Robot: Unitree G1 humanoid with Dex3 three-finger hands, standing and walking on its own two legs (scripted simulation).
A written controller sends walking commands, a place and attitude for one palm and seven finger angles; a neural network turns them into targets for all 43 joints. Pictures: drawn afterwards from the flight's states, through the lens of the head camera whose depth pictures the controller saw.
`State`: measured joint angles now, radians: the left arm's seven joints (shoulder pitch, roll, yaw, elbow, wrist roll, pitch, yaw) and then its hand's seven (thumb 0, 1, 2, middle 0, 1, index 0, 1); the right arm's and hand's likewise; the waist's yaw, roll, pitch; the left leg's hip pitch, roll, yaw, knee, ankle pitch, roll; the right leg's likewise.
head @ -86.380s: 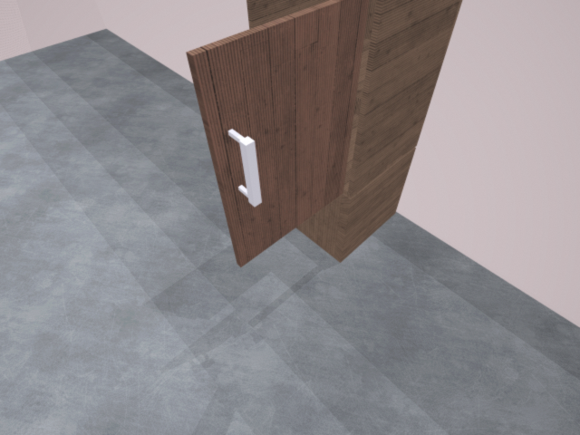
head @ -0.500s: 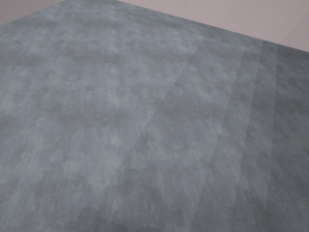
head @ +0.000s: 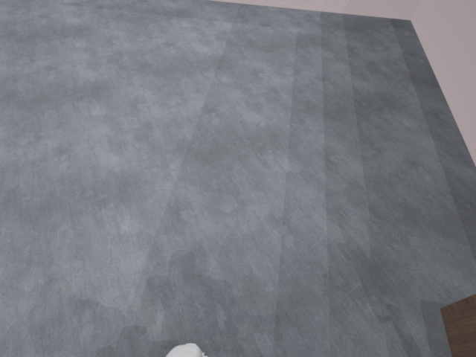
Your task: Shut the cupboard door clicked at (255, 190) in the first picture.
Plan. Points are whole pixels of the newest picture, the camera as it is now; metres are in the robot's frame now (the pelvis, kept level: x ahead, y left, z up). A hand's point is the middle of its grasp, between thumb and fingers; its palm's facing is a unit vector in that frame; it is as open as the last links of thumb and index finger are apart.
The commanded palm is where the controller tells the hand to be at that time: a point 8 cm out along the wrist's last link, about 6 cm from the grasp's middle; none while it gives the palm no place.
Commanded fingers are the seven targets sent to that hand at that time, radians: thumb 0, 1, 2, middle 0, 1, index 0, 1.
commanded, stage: turn to face it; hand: left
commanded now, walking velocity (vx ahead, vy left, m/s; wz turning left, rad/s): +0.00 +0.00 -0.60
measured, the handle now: out of the picture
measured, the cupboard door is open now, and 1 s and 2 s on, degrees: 18 18 18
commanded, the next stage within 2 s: none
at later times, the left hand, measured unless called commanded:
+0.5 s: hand (158, 344) +0.16 +0.16 -0.15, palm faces -0.28 -0.92 -0.28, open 7.4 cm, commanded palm none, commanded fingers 0.00 0.90 0.90 -0.20 -0.30 -0.20 -0.30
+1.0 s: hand (168, 324) +0.20 +0.15 -0.17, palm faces -0.50 -0.84 -0.20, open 7.4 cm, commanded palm none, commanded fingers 0.00 0.90 0.90 -0.20 -0.30 -0.20 -0.30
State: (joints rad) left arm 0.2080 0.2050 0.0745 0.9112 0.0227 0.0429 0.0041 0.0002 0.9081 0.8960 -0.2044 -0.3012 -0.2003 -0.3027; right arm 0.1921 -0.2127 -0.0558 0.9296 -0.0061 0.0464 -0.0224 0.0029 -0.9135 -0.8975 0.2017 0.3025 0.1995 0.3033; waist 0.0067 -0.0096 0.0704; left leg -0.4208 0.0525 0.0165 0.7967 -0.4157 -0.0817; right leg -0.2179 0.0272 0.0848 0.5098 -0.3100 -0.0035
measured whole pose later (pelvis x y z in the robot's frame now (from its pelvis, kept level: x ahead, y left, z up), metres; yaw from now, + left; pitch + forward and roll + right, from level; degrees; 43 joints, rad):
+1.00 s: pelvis +0.02 +0.01 +0.00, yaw -35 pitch +2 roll -2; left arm 0.20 0.27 0.09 0.91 0.02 0.08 -0.02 0.00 0.91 0.90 -0.20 -0.30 -0.20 -0.30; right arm 0.16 -0.18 0.00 0.84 -0.02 0.01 -0.03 0.00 -0.91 -0.90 0.21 0.30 0.20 0.30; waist 0.03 -0.05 0.08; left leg -0.26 0.05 0.07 0.53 -0.30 0.01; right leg -0.48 0.06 0.05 1.03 -0.49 0.04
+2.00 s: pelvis +0.04 -0.02 +0.01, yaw -69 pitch +1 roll -2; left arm 0.19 0.28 0.10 0.91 0.02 0.08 -0.03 0.00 0.91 0.90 -0.20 -0.30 -0.20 -0.30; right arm 0.22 -0.19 -0.01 0.87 -0.03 0.01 -0.03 0.00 -0.91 -0.90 0.21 0.30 0.21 0.30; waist 0.02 -0.02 0.08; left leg -0.23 0.11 0.15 0.47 -0.26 0.00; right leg -0.48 -0.01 0.00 1.09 -0.43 0.06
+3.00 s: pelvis +0.00 -0.19 -0.01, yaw -80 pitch -1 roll +1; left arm 0.20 0.17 0.06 1.02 0.02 -0.03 -0.02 0.00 0.91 0.90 -0.20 -0.30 -0.20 -0.30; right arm 0.42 -0.14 -0.02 1.10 -0.01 0.00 0.00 0.00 -0.91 -0.90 0.21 0.30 0.20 0.30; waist -0.02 0.02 0.05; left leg -0.12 0.09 0.11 0.62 -0.47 -0.02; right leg -0.37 -0.02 -0.07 0.60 -0.20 -0.04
